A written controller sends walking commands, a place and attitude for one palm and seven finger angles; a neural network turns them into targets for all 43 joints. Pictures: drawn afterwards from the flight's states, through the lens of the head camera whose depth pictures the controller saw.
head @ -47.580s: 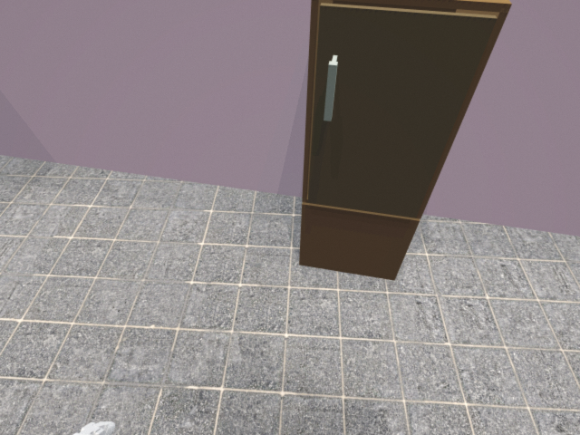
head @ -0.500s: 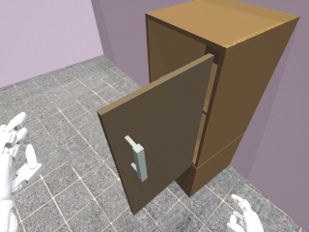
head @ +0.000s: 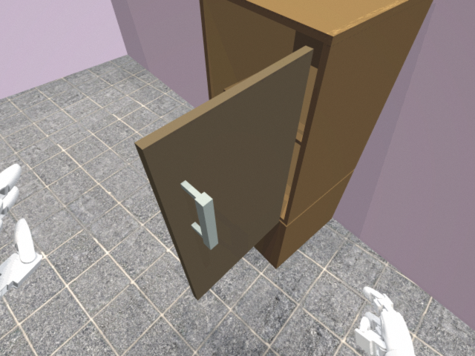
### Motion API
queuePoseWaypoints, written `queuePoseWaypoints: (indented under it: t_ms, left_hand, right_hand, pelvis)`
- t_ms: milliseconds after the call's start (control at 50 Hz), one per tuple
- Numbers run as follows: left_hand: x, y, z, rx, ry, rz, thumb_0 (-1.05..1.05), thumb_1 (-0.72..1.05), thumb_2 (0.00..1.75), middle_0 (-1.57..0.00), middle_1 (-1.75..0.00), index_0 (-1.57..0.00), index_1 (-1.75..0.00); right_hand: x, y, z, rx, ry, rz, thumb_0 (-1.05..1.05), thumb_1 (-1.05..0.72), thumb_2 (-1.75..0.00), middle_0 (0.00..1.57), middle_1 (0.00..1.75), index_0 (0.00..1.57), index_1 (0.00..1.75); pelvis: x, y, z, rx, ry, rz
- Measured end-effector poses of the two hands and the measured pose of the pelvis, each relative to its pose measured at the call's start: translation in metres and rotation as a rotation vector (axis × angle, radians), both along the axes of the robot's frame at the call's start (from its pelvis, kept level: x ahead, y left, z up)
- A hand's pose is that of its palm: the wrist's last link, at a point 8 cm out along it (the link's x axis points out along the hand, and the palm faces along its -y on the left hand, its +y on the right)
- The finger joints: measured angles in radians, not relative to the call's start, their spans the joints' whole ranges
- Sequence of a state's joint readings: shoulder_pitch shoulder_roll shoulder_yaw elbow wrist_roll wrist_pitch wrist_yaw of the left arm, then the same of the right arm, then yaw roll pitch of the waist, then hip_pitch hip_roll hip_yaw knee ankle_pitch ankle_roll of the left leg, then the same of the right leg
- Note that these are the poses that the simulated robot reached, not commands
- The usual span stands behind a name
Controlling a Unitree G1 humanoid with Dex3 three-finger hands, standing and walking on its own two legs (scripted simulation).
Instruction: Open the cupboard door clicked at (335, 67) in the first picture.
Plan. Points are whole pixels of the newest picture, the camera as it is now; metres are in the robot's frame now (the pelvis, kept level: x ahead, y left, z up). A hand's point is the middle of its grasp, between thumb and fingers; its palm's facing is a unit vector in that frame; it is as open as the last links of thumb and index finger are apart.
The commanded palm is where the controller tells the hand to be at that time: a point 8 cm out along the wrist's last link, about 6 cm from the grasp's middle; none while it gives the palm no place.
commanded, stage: step back with the hand held close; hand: left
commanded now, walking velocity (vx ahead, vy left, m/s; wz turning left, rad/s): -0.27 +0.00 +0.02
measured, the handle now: (200, 216) +0.32 +0.09 +0.06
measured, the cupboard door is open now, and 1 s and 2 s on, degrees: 95 95 95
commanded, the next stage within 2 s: stop stepping back and stand still in 0.94 s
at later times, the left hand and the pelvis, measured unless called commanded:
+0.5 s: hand out of the picture +0.13 +0.28 +0.16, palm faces +0.47 -0.75 -0.47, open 7.4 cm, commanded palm +0.05 +0.32 +0.18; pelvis -0.08 +0.01 -0.02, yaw +2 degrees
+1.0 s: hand out of the picture +0.04 +0.27 +0.16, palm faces +0.35 -0.78 -0.52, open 7.4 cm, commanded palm -0.03 +0.30 +0.18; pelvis -0.17 +0.01 +0.00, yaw +0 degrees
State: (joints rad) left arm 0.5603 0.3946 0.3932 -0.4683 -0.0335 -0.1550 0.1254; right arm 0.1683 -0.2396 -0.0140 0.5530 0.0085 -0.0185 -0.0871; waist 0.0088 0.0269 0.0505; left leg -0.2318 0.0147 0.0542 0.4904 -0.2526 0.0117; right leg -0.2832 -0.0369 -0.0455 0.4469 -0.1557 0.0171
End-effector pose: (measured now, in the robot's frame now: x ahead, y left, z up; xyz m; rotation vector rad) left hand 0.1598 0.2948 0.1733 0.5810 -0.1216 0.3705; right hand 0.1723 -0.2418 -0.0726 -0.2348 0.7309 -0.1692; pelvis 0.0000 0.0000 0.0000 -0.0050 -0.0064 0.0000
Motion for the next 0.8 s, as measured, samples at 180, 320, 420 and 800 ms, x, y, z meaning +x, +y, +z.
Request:
queuePoseWaypoints:
  t_ms: [180, 320, 420, 800]
  left_hand:
    - [-0.035, 0.012, 0.003, 0.041, -0.083, 0.013, 0.01, 0.88, 0.90, -0.21, -0.30, -0.22, -0.30]
    - [-0.060, 0.013, 0.000, 0.044, -0.151, 0.039, 0.01, 0.88, 0.90, -0.21, -0.30, -0.22, -0.30]
    - [-0.069, 0.014, -0.001, 0.016, -0.184, 0.021, 0.01, 0.88, 0.90, -0.21, -0.30, -0.22, -0.30]
    - [-0.111, -0.007, 0.000, 0.016, -0.077, -0.053, 0.01, 0.88, 0.90, -0.21, -0.30, -0.22, -0.30]
  right_hand:
    - [-0.040, 0.009, -0.004, -0.016, 0.001, 0.005, 0.01, -0.90, -0.89, 0.20, 0.30, 0.21, 0.30]
    - [-0.064, 0.017, -0.015, -0.003, -0.005, 0.036, 0.01, -0.90, -0.89, 0.20, 0.30, 0.21, 0.30]
    - [-0.082, 0.020, -0.019, -0.017, 0.022, 0.039, 0.01, -0.90, -0.89, 0.20, 0.30, 0.21, 0.30]
    - [-0.109, 0.016, -0.007, 0.017, 0.006, 0.055, 0.01, -0.90, -0.89, 0.21, 0.30, 0.21, 0.30]
  pelvis:
    - [-0.032, 0.006, -0.009, 0.004, -0.007, 0.005]
    - [-0.053, 0.006, -0.018, -0.006, -0.015, 0.014]
    - [-0.066, 0.010, -0.020, -0.013, -0.008, 0.018]
    - [-0.120, -0.004, -0.006, -0.031, 0.054, 0.006]
